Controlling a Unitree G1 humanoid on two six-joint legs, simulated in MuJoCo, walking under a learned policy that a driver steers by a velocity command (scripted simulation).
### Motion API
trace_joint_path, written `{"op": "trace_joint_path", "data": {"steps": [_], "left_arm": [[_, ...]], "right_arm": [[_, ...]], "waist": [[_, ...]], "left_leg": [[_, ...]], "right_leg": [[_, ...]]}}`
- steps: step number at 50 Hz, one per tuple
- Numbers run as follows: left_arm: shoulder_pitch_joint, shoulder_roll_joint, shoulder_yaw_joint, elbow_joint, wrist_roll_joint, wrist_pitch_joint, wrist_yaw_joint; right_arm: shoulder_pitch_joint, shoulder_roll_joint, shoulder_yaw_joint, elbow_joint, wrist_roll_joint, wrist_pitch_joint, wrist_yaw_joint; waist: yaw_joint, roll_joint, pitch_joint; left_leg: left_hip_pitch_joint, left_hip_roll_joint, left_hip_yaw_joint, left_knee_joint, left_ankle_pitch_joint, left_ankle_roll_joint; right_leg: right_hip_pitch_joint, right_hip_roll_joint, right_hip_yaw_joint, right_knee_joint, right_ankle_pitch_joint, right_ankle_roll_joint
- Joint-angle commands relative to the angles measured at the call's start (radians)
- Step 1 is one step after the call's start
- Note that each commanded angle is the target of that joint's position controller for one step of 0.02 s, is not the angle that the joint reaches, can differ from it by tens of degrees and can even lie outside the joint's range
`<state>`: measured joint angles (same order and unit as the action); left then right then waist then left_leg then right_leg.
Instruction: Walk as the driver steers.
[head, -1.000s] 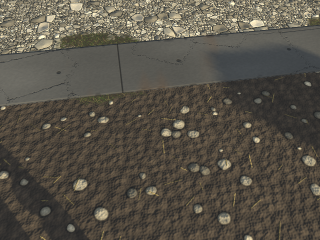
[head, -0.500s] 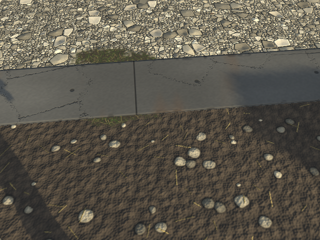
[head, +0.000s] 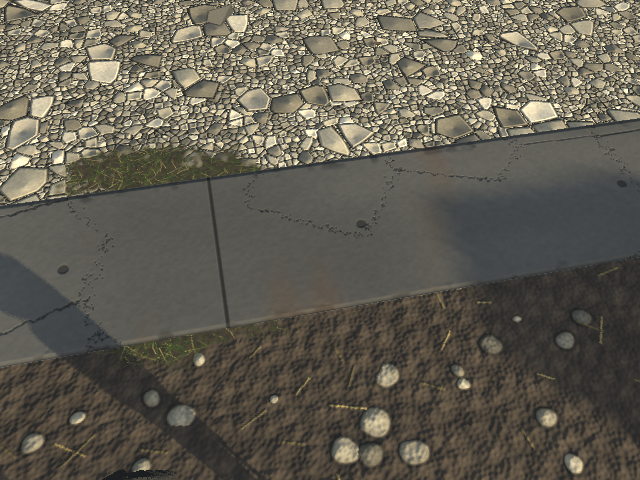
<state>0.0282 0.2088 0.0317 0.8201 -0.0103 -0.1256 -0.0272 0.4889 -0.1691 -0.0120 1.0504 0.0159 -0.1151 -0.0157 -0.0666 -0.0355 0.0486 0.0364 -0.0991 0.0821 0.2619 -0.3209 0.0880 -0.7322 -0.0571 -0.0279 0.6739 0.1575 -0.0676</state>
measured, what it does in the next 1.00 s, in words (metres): walks ahead: right foot, then left foot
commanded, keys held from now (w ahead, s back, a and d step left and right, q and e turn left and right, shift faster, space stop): shift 1.00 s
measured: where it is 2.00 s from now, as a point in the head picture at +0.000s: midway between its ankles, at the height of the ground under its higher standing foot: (329, 422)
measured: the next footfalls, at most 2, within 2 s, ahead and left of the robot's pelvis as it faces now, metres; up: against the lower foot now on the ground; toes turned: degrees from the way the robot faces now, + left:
right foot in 0.10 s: +0.31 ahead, -0.08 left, +0.00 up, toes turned +0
left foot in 0.46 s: +0.25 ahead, +0.15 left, +0.00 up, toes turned -1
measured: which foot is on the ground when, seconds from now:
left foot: down 0.00-0.10, up 0.12-0.44, down 0.46-1.00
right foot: up 0.00-0.08, down 0.10-1.00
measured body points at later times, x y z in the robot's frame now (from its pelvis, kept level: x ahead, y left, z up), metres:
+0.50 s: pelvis +0.19 +0.01 +0.00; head +0.19 +0.02 +0.45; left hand +0.27 +0.25 -0.15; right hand +0.27 -0.24 -0.14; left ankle +0.21 +0.15 -0.74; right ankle +0.27 -0.08 -0.73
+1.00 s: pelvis +0.24 +0.04 +0.00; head +0.26 +0.04 +0.45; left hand +0.31 +0.28 -0.15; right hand +0.27 -0.20 -0.15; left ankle +0.21 +0.15 -0.74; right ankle +0.27 -0.08 -0.74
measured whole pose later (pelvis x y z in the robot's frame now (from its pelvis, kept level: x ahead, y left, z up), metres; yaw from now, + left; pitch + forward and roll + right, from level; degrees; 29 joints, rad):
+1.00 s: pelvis +0.24 +0.04 +0.00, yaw -1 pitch -1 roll +0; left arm 0.17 0.19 0.03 1.05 0.00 0.00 0.04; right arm 0.25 -0.17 -0.02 1.07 0.00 -0.03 -0.03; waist 0.00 0.00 0.03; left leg -0.18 -0.02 0.01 0.52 -0.32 0.02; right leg -0.28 0.01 0.01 0.51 -0.22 -0.01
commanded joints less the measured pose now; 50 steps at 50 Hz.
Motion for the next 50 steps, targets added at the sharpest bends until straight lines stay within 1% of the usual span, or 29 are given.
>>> {"op": "trace_joint_path", "data": {"steps": [1, 3, 4, 5, 6, 7, 8, 9, 10, 11, 13, 14, 15, 16, 17, 18, 20, 22, 23, 24, 25, 26, 27, 28, 29, 31, 33, 38, 50], "left_arm": [[-0.047, 0.044, 0.003, -0.071, -0.002, -0.011, -0.016], [0.099, 0.114, 0.03, -0.029, 0.006, -0.003, -0.013], [0.236, 0.139, 0.044, 0.016, 0.01, -0.005, -0.009], [0.361, 0.172, 0.053, 0.059, 0.025, -0.003, 0.001], [0.404, 0.223, 0.048, 0.076, 0.07, 0.005, 0.0], [0.415, 0.142, 0.021, 0.082, 0.068, 0.004, -0.004], [0.308, 0.124, 0.022, 0.053, 0.04, 0.015, -0.006], [0.16, 0.102, 0.014, 0.025, 0.012, 0.024, -0.001], [0.103, 0.068, -0.005, 0.019, 0.011, 0.025, 0.0], [0.072, 0.071, -0.01, 0.024, 0.023, 0.025, 0.003], [0.049, 0.087, -0.006, 0.039, 0.045, 0.037, 0.001], [0.06, 0.093, -0.005, 0.048, 0.054, 0.037, 0.004], [0.081, 0.101, -0.002, 0.057, 0.057, 0.037, 0.01], [0.101, 0.112, 0.002, 0.064, 0.052, 0.04, 0.017], [0.111, 0.126, 0.007, 0.068, 0.044, 0.046, 0.022], [0.104, 0.138, 0.01, 0.066, 0.035, 0.054, 0.027], [0.074, 0.147, 0.012, 0.061, 0.018, 0.072, 0.037], [0.106, 0.115, 0.003, 0.078, 0.013, 0.081, 0.045], [0.135, 0.1, 0.0, 0.09, 0.012, 0.083, 0.047], [0.178, 0.112, 0.01, 0.094, 0.008, 0.087, 0.051], [0.167, 0.112, 0.012, 0.095, 0.012, 0.09, 0.059], [0.165, 0.096, 0.01, 0.096, 0.015, 0.091, 0.063], [0.179, 0.078, 0.008, 0.105, 0.018, 0.093, 0.064], [0.193, 0.078, 0.009, 0.116, 0.023, 0.095, 0.065], [0.202, 0.079, 0.01, 0.124, 0.027, 0.096, 0.063], [0.198, 0.089, 0.012, 0.136, 0.023, 0.097, 0.06], [0.185, 0.082, 0.01, 0.143, 0.019, 0.094, 0.057], [0.183, 0.079, 0.01, 0.164, 0.012, 0.097, 0.055], [0.173, 0.08, 0.016, 0.207, 0.006, 0.122, 0.068]], "right_arm": [[0.007, -0.189, -0.026, -0.035, 0.002, -0.004, -0.03], [-0.023, -0.192, -0.03, -0.039, -0.009, 0.013, -0.036], [-0.08, -0.2, -0.031, -0.053, -0.014, 0.025, -0.031], [-0.13, -0.197, -0.028, -0.075, -0.017, 0.029, -0.02], [0.055, -0.065, 0.002, -0.054, -0.035, 0.032, -0.005], [0.235, -0.032, 0.018, 0.006, 0.002, 0.021, 0.017], [0.137, -0.116, -0.003, -0.018, 0.017, 0.019, 0.025], [-0.008, -0.15, -0.015, -0.068, 0.014, 0.031, 0.016], [-0.112, -0.166, -0.027, -0.087, -0.004, 0.045, 0.001], [-0.106, -0.147, -0.033, -0.097, -0.01, 0.066, -0.009], [-0.078, -0.085, -0.024, -0.09, -0.015, 0.093, -0.021], [-0.084, -0.066, -0.019, -0.089, -0.011, 0.097, -0.029], [-0.104, -0.064, -0.017, -0.091, -0.013, 0.101, -0.036], [-0.12, -0.074, -0.017, -0.09, -0.016, 0.108, -0.041], [-0.134, -0.093, -0.023, -0.088, -0.015, 0.117, -0.043], [-0.153, -0.109, -0.028, -0.088, -0.013, 0.126, -0.043], [-0.189, -0.116, -0.034, -0.088, -0.022, 0.135, -0.039], [-0.202, -0.116, -0.036, -0.082, -0.04, 0.134, -0.036], [-0.199, -0.129, -0.035, -0.083, -0.046, 0.129, -0.036], [-0.218, -0.196, -0.05, -0.078, -0.038, 0.124, -0.037], [-0.22, -0.174, -0.049, -0.064, -0.031, 0.113, -0.034], [-0.237, -0.137, -0.039, -0.06, -0.032, 0.1, -0.033], [-0.263, -0.126, -0.036, -0.058, -0.032, 0.089, -0.031], [-0.282, -0.123, -0.035, -0.061, -0.03, 0.079, -0.029], [-0.282, -0.119, -0.035, -0.058, -0.027, 0.071, -0.028], [-0.248, -0.123, -0.035, -0.046, -0.019, 0.065, -0.028], [-0.219, -0.13, -0.036, -0.035, -0.016, 0.062, -0.028], [-0.178, -0.121, -0.03, -0.016, -0.015, 0.064, -0.024], [-0.167, -0.097, -0.023, 0.003, -0.016, 0.08, -0.02]], "waist": [[0.052, 0.131, -0.013], [0.127, 0.159, -0.092], [0.208, 0.162, -0.138], [0.269, 0.118, -0.189], [0.17, -0.187, -0.357], [0.134, -0.196, -0.574], [0.142, -0.083, -0.48], [0.101, 0.019, -0.312], [0.088, 0.116, -0.195], [0.043, 0.087, -0.166], [0.007, 0.007, -0.122], [0.006, -0.025, -0.128], [0.014, -0.043, -0.153], [0.024, -0.05, -0.186], [0.03, -0.053, -0.206], [0.033, -0.057, -0.202], [0.02, -0.074, -0.139], [0.017, -0.061, -0.082], [0.023, -0.027, -0.057], [0.073, 0.061, -0.016], [0.072, 0.113, -0.001], [0.086, 0.151, -0.005], [0.103, 0.177, -0.014], [0.112, 0.18, -0.02], [0.112, 0.16, -0.024], [0.095, 0.093, -0.02], [0.081, 0.065, -0.031], [0.067, 0.04, -0.074], [0.067, 0.044, -0.044]], "left_leg": [[-0.165, 0.21, -0.068, 0.002, 0.849, -0.009], [-0.087, 0.218, -0.083, 0.15, 0.986, -0.033], [-0.075, 0.207, -0.071, 0.309, 1.022, -0.046], [-0.121, 0.158, -0.056, 0.559, 0.859, -0.07], [-0.432, 0.019, -0.045, 1.055, -0.035, -0.13], [-0.551, -0.033, -0.287, 1.27, -0.367, -0.127], [-0.578, 0.025, -0.31, 1.257, -0.302, -0.114], [-0.613, 0.078, -0.234, 1.179, -0.227, -0.117], [-0.564, 0.108, -0.193, 1.099, -0.186, -0.122], [-0.497, 0.143, -0.191, 1.014, -0.14, -0.124], [-0.36, 0.149, -0.148, 0.805, -0.118, -0.128], [-0.328, 0.142, -0.13, 0.711, -0.13, -0.131], [-0.312, 0.141, -0.127, 0.63, -0.121, -0.133], [-0.292, 0.145, -0.128, 0.571, -0.085, -0.13], [-0.27, 0.144, -0.125, 0.528, -0.034, -0.126], [-0.249, 0.143, -0.121, 0.487, 0.014, -0.119], [-0.202, 0.124, -0.094, 0.387, 0.09, -0.098], [-0.18, 0.126, -0.089, 0.293, 0.077, -0.065], [-0.186, 0.171, -0.133, 0.214, 0.072, -0.041], [-0.283, 0.189, -0.162, 0.176, -0.065, -0.01], [-0.408, 0.185, -0.177, 0.116, -0.196, -0.005], [-0.468, 0.187, -0.189, 0.068, -0.234, -0.016], [-0.495, 0.187, -0.192, 0.045, -0.218, -0.032], [-0.497, 0.185, -0.191, 0.042, -0.191, -0.043], [-0.483, 0.182, -0.188, 0.05, -0.16, -0.047], [-0.442, 0.168, -0.171, 0.08, -0.081, -0.047], [-0.391, 0.161, -0.16, 0.111, 0.005, -0.042], [-0.334, 0.15, -0.14, 0.152, 0.158, -0.038], [-0.301, 0.132, -0.121, 0.156, 0.239, -0.04]], "right_leg": [[0.318, 0.103, -0.045, -0.174, 0.173, -0.011], [0.46, 0.152, -0.035, -0.163, 0.098, -0.025], [0.572, 0.146, -0.025, -0.197, 0.112, -0.042], [0.705, 0.048, 0.045, -0.252, 0.345, -0.083], [1.052, -0.246, 0.309, -0.069, 0.879, -0.273], [1.194, -0.379, 0.609, -0.119, 0.861, -0.413], [1.033, -0.324, 0.536, -0.199, 0.647, -0.377], [0.841, -0.272, 0.442, -0.271, 0.352, -0.314], [0.626, -0.227, 0.375, -0.339, 0.283, -0.263], [0.511, -0.2, 0.337, -0.368, 0.185, -0.244], [0.335, -0.118, 0.227, -0.415, 0.136, -0.199], [0.316, -0.102, 0.19, -0.415, 0.192, -0.196], [0.335, -0.102, 0.181, -0.408, 0.192, -0.197], [0.356, -0.106, 0.186, -0.408, 0.096, -0.194], [0.358, -0.11, 0.2, -0.423, -0.069, -0.186], [0.339, -0.111, 0.217, -0.448, -0.279, -0.174], [0.254, -0.091, 0.232, -0.482, -0.608, -0.128], [0.215, -0.063, 0.232, -0.481, -0.761, -0.063], [0.214, -0.04, 0.215, -0.447, -0.776, -0.025], [0.248, 0.02, 0.146, -0.408, -0.711, 0.004], [0.353, 0.052, 0.092, -0.347, -0.617, 0.021], [0.439, 0.057, 0.079, -0.299, -0.527, 0.025], [0.498, 0.058, 0.067, -0.267, -0.457, 0.024], [0.525, 0.058, 0.059, -0.251, -0.415, 0.022], [0.531, 0.053, 0.062, -0.248, -0.394, 0.017], [0.511, 0.042, 0.072, -0.256, -0.387, 0.005], [0.499, 0.041, 0.073, -0.252, -0.347, 0.004], [0.543, 0.037, 0.073, -0.217, -0.2, 0.006], [0.563, 0.032, 0.079, -0.2, -0.15, 0.014]]}}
